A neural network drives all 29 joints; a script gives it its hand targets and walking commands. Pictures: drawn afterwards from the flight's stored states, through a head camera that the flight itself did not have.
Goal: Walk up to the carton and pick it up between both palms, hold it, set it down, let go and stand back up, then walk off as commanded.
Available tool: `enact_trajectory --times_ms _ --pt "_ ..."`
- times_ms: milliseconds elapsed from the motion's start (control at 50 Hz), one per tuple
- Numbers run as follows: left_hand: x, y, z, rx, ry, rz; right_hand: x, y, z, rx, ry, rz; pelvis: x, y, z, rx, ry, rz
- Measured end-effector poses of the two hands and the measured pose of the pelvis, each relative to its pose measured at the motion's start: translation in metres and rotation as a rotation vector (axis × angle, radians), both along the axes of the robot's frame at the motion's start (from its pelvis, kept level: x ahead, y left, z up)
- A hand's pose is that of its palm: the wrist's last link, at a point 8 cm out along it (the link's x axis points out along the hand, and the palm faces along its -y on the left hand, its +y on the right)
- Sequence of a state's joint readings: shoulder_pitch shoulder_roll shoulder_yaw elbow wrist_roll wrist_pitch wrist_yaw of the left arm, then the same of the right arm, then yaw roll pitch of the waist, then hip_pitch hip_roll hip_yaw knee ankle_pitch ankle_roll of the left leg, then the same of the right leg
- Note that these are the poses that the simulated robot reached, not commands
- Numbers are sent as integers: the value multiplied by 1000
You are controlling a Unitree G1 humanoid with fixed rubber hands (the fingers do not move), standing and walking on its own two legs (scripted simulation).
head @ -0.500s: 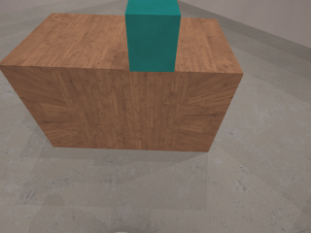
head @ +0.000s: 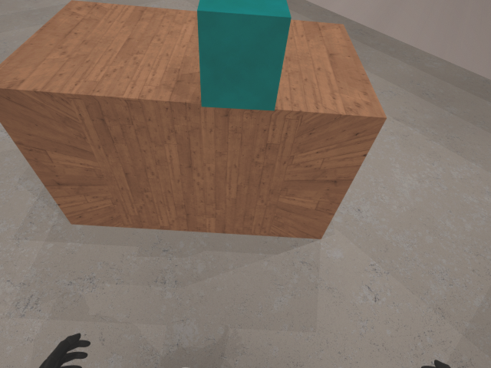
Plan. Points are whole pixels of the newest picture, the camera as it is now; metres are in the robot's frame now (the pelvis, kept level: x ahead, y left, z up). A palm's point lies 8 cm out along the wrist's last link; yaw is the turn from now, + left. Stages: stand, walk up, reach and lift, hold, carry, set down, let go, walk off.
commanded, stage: stand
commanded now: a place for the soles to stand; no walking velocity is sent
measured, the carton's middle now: (240, 49) +0.89 +0.06 +0.09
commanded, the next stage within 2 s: none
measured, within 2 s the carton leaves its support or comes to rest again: neither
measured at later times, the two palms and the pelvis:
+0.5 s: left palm (55, 366) +0.14 +0.30 -0.08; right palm out of the picture +0.13 -0.33 -0.06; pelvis +0.01 -0.01 +0.00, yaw +0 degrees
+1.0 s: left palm (52, 365) +0.14 +0.30 -0.08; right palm out of the picture +0.14 -0.33 -0.05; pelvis +0.01 +0.00 +0.00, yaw +0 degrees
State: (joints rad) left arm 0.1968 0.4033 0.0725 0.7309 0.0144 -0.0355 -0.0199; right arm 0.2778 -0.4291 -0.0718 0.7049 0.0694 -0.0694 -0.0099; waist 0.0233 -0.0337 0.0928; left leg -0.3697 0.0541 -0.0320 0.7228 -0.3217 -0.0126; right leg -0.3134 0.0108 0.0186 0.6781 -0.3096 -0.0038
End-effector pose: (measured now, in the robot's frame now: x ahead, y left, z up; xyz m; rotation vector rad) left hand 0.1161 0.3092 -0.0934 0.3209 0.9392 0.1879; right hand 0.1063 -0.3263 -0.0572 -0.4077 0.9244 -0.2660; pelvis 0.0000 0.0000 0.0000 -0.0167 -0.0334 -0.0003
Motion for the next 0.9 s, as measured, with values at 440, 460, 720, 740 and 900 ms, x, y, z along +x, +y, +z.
enact_trajectory --times_ms 440,460,720,740,900 --pt "24 -11 11 8 -37 -20 25 -6 1 16 -35 13 10 -9 2 13 15 4" --pt "25 -10 11 8 -41 -21 25 -6 1 16 -38 14 9 -8 2 13 14 4" --pt "25 -9 12 7 -47 -17 29 -4 4 17 -48 10 10 -7 3 12 17 3" --pt "25 -9 12 7 -46 -17 29 -4 4 18 -48 11 10 -7 3 12 17 3" --pt "28 -6 11 6 -41 -12 32 -2 5 19 -46 11 12 -5 3 9 22 3"
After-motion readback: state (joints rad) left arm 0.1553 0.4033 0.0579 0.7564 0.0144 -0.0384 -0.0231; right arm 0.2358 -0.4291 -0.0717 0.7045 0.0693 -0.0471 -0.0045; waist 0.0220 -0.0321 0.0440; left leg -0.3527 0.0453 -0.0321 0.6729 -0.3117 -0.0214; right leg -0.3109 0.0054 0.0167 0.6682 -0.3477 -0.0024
